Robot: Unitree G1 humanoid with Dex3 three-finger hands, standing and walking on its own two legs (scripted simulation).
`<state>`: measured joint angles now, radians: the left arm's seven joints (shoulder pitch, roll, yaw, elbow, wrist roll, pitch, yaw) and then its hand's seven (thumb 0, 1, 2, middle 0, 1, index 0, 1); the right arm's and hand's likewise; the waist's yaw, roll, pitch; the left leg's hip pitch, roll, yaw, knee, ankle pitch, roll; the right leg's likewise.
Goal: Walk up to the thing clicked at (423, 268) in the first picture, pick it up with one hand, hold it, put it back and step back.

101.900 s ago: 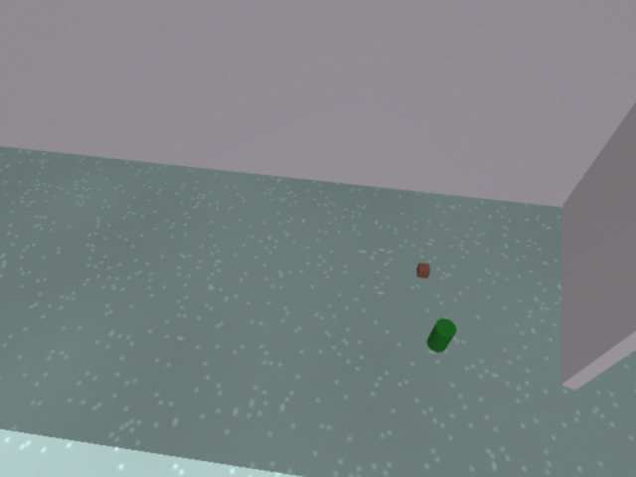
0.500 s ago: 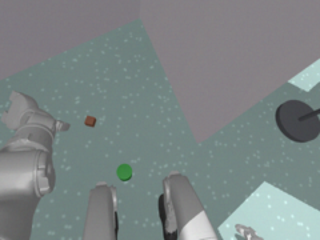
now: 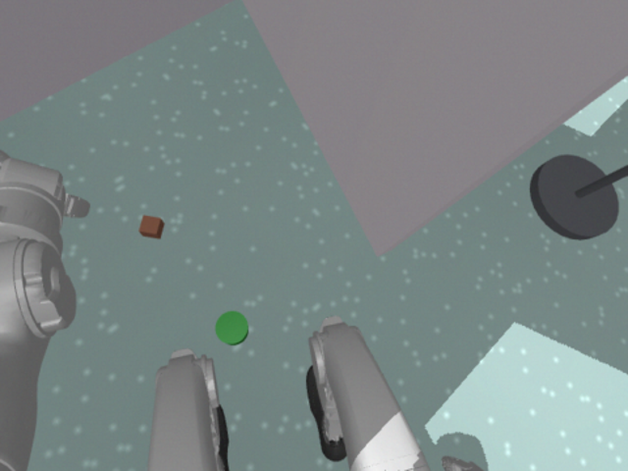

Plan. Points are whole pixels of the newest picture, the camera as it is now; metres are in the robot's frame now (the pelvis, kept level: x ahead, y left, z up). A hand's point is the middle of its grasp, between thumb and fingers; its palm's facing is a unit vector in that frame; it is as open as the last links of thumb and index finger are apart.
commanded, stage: go down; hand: left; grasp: from above
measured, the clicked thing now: (151, 227) +0.59 +0.23 -0.52
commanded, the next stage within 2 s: none
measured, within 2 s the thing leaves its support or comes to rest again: neither
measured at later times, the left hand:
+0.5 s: hand (27, 173) +0.52 +0.27 -0.08, palm faces +0.01 -0.54 -0.84, open 14.4 cm
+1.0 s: hand (28, 157) +0.53 +0.27 -0.07, palm faces -0.02 -0.50 -0.87, open 14.4 cm
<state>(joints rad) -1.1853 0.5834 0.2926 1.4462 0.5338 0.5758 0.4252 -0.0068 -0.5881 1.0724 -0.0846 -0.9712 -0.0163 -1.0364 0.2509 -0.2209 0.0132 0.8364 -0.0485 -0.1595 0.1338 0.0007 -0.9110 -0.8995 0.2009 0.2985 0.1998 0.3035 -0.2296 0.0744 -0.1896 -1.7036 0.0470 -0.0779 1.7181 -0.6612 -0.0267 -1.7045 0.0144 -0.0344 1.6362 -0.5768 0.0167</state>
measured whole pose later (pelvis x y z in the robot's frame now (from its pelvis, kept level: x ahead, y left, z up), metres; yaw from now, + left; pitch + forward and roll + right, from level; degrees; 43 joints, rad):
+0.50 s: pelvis -0.01 +0.00 -0.03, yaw -1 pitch +38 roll -4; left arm -1.42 0.71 0.29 1.56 0.64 0.66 0.43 -0.01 -0.59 1.11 -0.10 -0.96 -0.02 -1.05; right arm 0.23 -0.25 0.03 0.86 -0.05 -0.19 0.16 0.00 -0.92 -0.90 0.20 0.30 0.20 0.30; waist -0.28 0.06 -0.16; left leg -1.82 0.05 -0.09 1.82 -0.67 -0.03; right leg -1.82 0.02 -0.04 1.74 -0.58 0.01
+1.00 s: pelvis -0.01 +0.00 -0.03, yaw -1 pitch +39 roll -4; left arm -1.50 0.75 0.27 1.62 0.70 0.70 0.42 -0.01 -0.59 1.09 -0.11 -0.99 -0.02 -1.07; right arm 0.24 -0.25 0.05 0.87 -0.04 -0.20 0.18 0.00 -0.92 -0.91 0.20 0.30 0.20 0.30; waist -0.31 0.07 -0.16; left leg -1.83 0.06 -0.08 1.83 -0.68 -0.03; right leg -1.84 0.03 -0.03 1.75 -0.58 0.02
